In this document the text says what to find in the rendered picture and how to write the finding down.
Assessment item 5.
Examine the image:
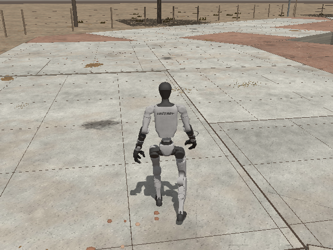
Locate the right robot upper arm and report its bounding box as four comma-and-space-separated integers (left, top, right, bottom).
176, 104, 191, 132

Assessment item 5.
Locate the robot right forearm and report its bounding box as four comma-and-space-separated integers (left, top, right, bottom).
186, 124, 196, 142

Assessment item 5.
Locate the humanoid robot torso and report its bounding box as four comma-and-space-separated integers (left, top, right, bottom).
153, 103, 178, 156

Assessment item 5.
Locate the left robot upper arm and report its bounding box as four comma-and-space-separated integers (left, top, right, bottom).
141, 105, 155, 134

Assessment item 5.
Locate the left robot hand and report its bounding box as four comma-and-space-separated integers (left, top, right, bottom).
133, 150, 145, 164

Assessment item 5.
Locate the robot left forearm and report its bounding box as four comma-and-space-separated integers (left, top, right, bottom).
135, 127, 146, 151

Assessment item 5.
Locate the right robot hand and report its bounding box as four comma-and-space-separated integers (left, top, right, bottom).
185, 140, 197, 149

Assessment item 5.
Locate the left robot thigh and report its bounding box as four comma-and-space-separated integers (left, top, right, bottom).
149, 145, 161, 176

